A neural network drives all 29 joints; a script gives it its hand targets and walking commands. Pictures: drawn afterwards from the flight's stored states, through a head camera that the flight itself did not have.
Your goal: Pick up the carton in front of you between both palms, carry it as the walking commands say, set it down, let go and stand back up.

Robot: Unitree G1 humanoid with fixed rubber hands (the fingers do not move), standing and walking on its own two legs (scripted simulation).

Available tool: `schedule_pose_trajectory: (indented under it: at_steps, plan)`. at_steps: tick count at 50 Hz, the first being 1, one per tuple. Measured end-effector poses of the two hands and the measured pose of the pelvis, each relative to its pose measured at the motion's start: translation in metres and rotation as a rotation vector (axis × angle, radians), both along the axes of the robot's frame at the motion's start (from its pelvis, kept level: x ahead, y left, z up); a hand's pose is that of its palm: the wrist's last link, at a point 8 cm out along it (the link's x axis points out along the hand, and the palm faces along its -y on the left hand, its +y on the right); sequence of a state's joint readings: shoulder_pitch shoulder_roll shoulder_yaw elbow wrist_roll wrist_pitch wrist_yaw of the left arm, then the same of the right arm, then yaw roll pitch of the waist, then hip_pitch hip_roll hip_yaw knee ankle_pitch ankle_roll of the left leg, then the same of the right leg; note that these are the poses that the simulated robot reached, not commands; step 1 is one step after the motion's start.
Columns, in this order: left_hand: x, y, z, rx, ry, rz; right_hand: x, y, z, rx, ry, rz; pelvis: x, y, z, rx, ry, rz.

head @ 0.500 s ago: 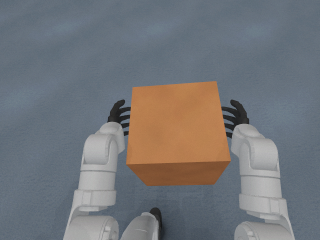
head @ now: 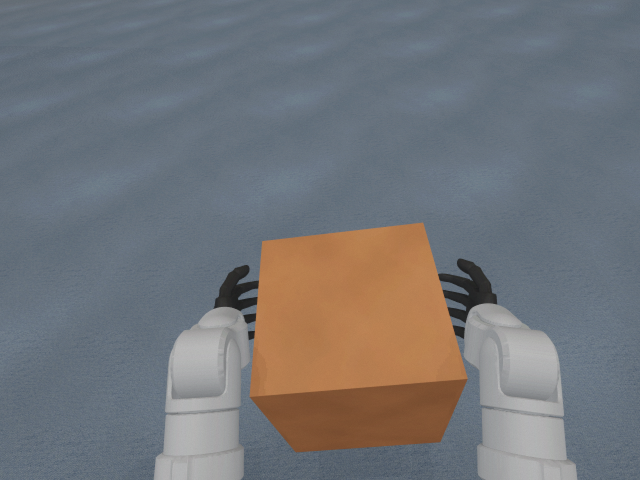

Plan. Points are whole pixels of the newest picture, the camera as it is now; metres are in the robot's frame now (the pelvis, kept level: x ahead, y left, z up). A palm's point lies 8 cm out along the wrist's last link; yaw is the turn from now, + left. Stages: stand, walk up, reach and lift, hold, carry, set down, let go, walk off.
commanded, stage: carry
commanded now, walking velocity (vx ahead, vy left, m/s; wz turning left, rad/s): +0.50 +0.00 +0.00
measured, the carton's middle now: (354, 345) +0.30 -0.01 +0.00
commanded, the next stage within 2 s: none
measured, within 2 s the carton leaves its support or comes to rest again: neither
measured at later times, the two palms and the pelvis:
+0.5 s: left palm (242, 184) +0.57 +0.19 +0.07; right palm (411, 179) +0.56 -0.11 +0.09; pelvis +0.30 +0.05 +0.00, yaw -3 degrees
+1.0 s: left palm (285, 103) +0.87 +0.14 +0.08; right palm (412, 99) +0.89 -0.16 +0.08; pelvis +0.61 -0.01 +0.01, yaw +1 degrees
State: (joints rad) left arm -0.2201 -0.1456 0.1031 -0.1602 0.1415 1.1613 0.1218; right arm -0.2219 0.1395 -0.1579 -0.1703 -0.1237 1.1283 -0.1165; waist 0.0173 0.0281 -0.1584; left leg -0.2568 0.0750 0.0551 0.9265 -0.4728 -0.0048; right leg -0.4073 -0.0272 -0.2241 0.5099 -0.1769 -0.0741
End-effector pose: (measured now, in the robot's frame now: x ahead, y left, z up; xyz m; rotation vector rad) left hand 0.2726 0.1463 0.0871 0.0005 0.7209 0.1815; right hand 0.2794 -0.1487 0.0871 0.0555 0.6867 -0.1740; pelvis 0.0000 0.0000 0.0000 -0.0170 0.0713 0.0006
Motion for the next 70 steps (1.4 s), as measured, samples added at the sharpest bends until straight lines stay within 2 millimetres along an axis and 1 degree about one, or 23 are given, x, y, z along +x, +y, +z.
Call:
schedule_pose_trajectory:
  at_steps: [4, 8, 11, 14, 17, 20, 22, 24, 28, 33, 36, 39, 42, 45, 47, 49, 53, 58, 61, 63, 65, 68, 70]
  plan:
    - [0.025, 0.002, 0.001, -0.003, 0.053, 0.026, 0.032, 0.002, 0.001, -0.017, 0.051, 0.041, 0.039, -0.006, 0.012, 0.019, 0.003, 0.009]
    - [0.066, 0.003, 0.013, -0.001, 0.036, 0.03, 0.074, 0.003, 0.012, -0.019, 0.034, 0.048, 0.082, -0.005, 0.019, 0.029, 0.007, 0.004]
    - [0.104, 0.005, 0.021, -0.002, 0.01, 0.018, 0.109, 0.005, 0.02, -0.019, 0.009, 0.035, 0.118, 0.0, 0.02, 0.031, 0.005, 0.001]
    - [0.146, 0.01, 0.022, -0.004, -0.012, 0.002, 0.146, 0.01, 0.023, -0.024, -0.014, 0.021, 0.159, 0.009, 0.016, 0.026, -0.001, -0.001]
    - [0.192, 0.02, 0.017, -0.014, -0.028, -0.011, 0.188, 0.021, 0.021, -0.036, -0.03, 0.007, 0.204, 0.021, 0.006, 0.016, -0.01, -0.008]
    - [0.241, 0.032, 0.002, -0.031, -0.037, -0.023, 0.234, 0.033, 0.012, -0.056, -0.038, -0.005, 0.247, 0.034, -0.01, 0.026, -0.02, -0.023]
    - [0.267, 0.038, -0.008, -0.034, 0.01, -0.037, 0.257, 0.038, 0.005, -0.069, 0.008, -0.009, 0.268, 0.041, -0.009, 0.029, -0.012, -0.036]
    - [0.288, 0.039, -0.012, -0.035, 0.061, -0.049, 0.275, 0.04, -0.001, -0.066, 0.06, -0.023, 0.286, 0.046, -0.001, 0.018, -0.006, -0.047]
    - [0.329, 0.037, -0.008, -0.045, 0.087, -0.06, 0.31, 0.038, 0.004, -0.054, 0.083, -0.052, 0.325, 0.051, 0.014, 0.002, 0.004, -0.048]
    - [0.386, 0.036, 0.011, -0.035, 0.033, -0.061, 0.367, 0.037, 0.021, -0.056, 0.031, -0.045, 0.383, 0.048, 0.023, -0.007, 0.011, -0.038]
    - [0.423, 0.033, 0.021, -0.035, -0.009, -0.045, 0.409, 0.034, 0.032, -0.053, -0.012, -0.031, 0.422, 0.041, 0.022, -0.005, 0.008, -0.033]
    - [0.463, 0.026, 0.026, -0.031, -0.035, -0.028, 0.454, 0.027, 0.035, -0.047, -0.038, -0.015, 0.464, 0.03, 0.017, 0.003, 0.004, -0.03]
    - [0.507, 0.014, 0.022, -0.018, -0.043, -0.015, 0.501, 0.015, 0.027, -0.032, -0.046, -0.004, 0.511, 0.017, 0.006, 0.015, -0.004, -0.02]
    - [0.552, 0.0, 0.01, 0.005, -0.035, -0.004, 0.55, 0.001, 0.009, -0.005, -0.04, 0.002, 0.556, 0.001, -0.009, 0.004, -0.013, -0.002]
    - [0.575, -0.005, 0.001, 0.014, 0.019, 0.004, 0.575, -0.004, -0.003, 0.004, 0.014, 0.009, 0.577, -0.006, -0.006, 0.006, -0.007, 0.009]
    - [0.592, -0.008, -0.004, 0.014, 0.07, 0.016, 0.595, -0.007, -0.009, 0.003, 0.065, 0.023, 0.597, -0.011, 0.001, 0.018, -0.003, 0.019]
    - [0.631, -0.009, 0.0, 0.016, 0.092, 0.035, 0.64, -0.008, -0.005, -0.001, 0.086, 0.047, 0.638, -0.017, 0.015, 0.035, 0.006, 0.018]
    - [0.693, -0.009, 0.017, 0.013, 0.038, 0.029, 0.7, -0.007, 0.012, -0.005, 0.032, 0.043, 0.698, -0.015, 0.023, 0.046, 0.012, 0.007]
    - [0.736, -0.006, 0.025, 0.008, -0.003, 0.015, 0.739, -0.005, 0.021, -0.006, -0.009, 0.027, 0.739, -0.008, 0.021, 0.042, 0.01, 0.002]
    - [0.767, -0.002, 0.026, 0.004, -0.023, 0.005, 0.766, -0.001, 0.024, -0.009, -0.029, 0.015, 0.769, -0.002, 0.017, 0.037, 0.005, 0.002]
    - [0.798, 0.005, 0.023, -0.002, -0.036, -0.003, 0.795, 0.006, 0.023, -0.014, -0.042, 0.006, 0.799, 0.006, 0.01, 0.03, -0.003, -0.001]
    - [0.846, 0.018, 0.009, -0.021, -0.047, -0.013, 0.84, 0.019, 0.015, -0.031, -0.053, -0.007, 0.845, 0.021, -0.007, 0.02, -0.02, -0.016]
    - [0.87, 0.024, -0.004, -0.043, -0.005, -0.012, 0.864, 0.025, 0.008, -0.054, -0.012, -0.004, 0.863, 0.025, -0.007, 0.034, -0.015, -0.02]
